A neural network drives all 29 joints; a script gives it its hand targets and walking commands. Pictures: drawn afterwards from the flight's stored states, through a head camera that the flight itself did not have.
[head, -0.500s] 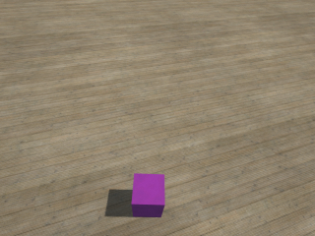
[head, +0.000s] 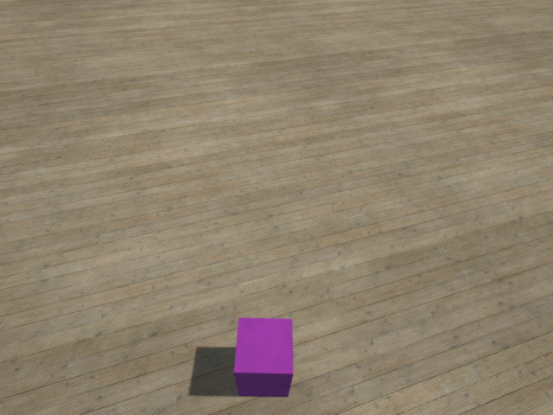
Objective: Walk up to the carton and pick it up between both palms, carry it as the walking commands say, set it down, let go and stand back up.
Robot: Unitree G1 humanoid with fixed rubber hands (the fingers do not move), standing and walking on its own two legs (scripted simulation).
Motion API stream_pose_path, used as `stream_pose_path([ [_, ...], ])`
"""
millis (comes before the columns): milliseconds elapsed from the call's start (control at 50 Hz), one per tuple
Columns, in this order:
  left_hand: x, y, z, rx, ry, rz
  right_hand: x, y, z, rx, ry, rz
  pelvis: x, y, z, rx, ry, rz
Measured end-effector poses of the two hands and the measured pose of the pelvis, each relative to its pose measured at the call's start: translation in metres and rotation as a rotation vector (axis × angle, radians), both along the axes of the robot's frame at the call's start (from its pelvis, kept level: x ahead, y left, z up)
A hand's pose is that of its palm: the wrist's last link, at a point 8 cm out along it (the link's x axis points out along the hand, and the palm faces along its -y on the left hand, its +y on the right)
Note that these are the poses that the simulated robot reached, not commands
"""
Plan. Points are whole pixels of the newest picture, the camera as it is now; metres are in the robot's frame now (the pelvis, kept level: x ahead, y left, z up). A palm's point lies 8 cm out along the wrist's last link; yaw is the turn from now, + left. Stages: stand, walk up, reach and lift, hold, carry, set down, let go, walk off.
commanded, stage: stand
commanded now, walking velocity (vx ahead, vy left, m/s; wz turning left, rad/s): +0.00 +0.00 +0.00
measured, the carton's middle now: (264, 358) +0.41 +0.02 -0.65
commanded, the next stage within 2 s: reach and lift in 0.60 s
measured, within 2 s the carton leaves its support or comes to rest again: neither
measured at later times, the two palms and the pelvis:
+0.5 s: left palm out of the picture -0.03 +0.21 -0.15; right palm out of the picture -0.01 -0.22 -0.15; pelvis +0.01 +0.00 +0.00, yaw +0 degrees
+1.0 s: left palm out of the picture +0.13 +0.21 -0.14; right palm out of the picture +0.15 -0.20 -0.14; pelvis +0.00 +0.01 -0.02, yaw +1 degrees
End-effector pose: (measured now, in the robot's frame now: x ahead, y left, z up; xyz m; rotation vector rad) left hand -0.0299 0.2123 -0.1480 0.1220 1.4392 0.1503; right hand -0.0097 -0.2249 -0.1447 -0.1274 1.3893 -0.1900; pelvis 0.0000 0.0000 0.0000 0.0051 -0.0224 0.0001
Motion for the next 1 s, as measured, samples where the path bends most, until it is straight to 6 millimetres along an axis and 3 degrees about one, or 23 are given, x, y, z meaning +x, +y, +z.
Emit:
stream_pose_path([
  [200, 0.003, -0.007, 0.000, -0.011, 0.000, 0.009, 0.003, 0.013, -0.003, 0.031, 0.009, 0.003, 0.004, 0.000, 0.000, 0.005, 0.005, -0.004],
  [620, 0.001, -0.005, -0.001, -0.006, 0.019, 0.007, -0.001, 0.008, -0.003, 0.011, 0.024, -0.007, 0.006, 0.001, -0.001, 0.001, 0.009, -0.007],
  [660, 0.014, -0.001, -0.004, -0.008, 0.002, 0.019, 0.012, 0.004, -0.005, 0.022, -0.008, -0.048, 0.004, 0.001, -0.006, 0.005, 0.068, -0.005],
  [680, 0.032, 0.003, -0.006, -0.001, -0.024, 0.014, 0.028, 0.001, -0.008, 0.018, -0.031, -0.049, 0.000, 0.002, -0.011, 0.005, 0.085, -0.004],
  [720, 0.083, 0.014, -0.008, 0.027, -0.097, -0.007, 0.069, -0.006, -0.010, 0.003, -0.069, 0.006, -0.010, 0.003, -0.021, -0.002, 0.109, 0.006],
  [780, 0.161, 0.025, 0.007, 0.041, -0.188, -0.040, 0.136, -0.010, 0.000, -0.015, -0.111, 0.079, -0.019, 0.005, -0.029, -0.007, 0.130, 0.017],
  [820, 0.194, 0.026, 0.019, 0.042, -0.205, -0.049, 0.167, -0.006, 0.010, -0.013, -0.115, 0.104, -0.019, 0.006, -0.030, -0.013, 0.147, 0.019],
  [880, 0.205, 0.021, 0.025, 0.024, -0.166, -0.059, 0.184, 0.004, 0.021, 0.008, -0.102, 0.095, -0.012, 0.008, -0.027, -0.019, 0.169, 0.018],
  [1000, 0.161, -0.003, 0.007, -0.044, -0.065, -0.059, 0.159, 0.024, 0.009, 0.059, -0.045, 0.072, 0.000, 0.010, -0.021, -0.023, 0.215, 0.011],
])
